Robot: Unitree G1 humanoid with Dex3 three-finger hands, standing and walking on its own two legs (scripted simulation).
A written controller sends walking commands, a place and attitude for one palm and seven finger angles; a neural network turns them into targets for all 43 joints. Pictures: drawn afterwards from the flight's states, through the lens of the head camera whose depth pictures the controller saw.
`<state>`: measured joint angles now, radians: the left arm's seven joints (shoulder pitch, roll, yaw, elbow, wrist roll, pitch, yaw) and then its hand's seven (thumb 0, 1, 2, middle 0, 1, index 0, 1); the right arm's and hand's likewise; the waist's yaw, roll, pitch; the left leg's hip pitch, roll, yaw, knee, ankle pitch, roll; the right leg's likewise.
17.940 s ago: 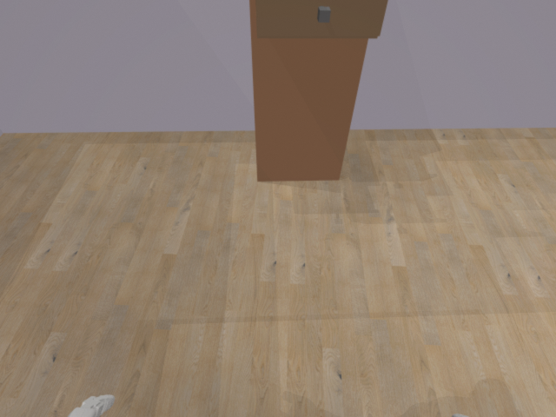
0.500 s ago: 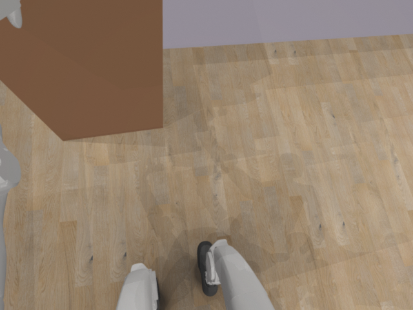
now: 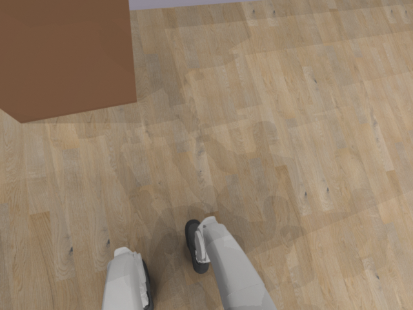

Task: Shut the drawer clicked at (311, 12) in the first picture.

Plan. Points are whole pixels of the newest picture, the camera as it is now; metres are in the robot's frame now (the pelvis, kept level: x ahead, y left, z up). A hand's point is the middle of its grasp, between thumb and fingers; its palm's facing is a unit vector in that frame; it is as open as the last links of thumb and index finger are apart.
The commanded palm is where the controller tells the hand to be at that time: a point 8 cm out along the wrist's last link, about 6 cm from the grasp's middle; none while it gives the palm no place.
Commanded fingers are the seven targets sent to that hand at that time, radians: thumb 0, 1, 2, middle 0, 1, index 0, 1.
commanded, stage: bring the fist close to the handle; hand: left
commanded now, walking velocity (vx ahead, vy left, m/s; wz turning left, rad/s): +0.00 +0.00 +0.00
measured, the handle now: out of the picture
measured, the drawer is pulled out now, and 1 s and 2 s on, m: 0.07 0.07 0.07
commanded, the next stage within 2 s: push the drawer shut in 0.22 s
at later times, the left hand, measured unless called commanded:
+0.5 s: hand out of the picture +0.67 +0.22 +0.10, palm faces +0.07 -1.00 -0.01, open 3.3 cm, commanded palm +0.66 +0.23 +0.10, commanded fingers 0.00 0.90 0.90 -1.40 -1.60 -1.40 -1.60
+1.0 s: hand out of the picture +0.70 +0.20 +0.10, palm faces +0.06 -1.00 -0.04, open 3.1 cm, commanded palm +0.72 +0.21 +0.10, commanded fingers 0.00 0.90 0.90 -1.40 -1.60 -1.40 -1.60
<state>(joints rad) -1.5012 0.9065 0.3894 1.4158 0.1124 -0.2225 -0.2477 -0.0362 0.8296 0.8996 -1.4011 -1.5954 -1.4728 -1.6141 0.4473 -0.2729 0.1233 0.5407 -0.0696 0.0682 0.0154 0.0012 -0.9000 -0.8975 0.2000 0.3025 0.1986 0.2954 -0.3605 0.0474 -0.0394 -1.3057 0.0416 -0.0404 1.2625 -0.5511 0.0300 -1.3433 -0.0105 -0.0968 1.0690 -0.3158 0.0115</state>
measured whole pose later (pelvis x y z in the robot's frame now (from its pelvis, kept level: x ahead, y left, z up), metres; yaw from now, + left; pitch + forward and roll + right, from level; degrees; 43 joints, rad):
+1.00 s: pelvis +0.05 +0.00 +0.01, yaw -2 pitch +36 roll -8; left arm -1.49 0.97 0.48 1.42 0.15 -0.26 -0.24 -0.01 0.84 0.93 -1.40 -1.60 -1.40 -1.60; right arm 0.49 -0.25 0.12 0.57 -0.09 0.10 0.04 0.00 -0.90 -0.90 0.20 0.30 0.20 0.30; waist -0.39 0.07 -0.03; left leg -1.23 0.06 -0.07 1.21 -0.60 0.02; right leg -1.27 0.04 -0.10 1.00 -0.36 0.01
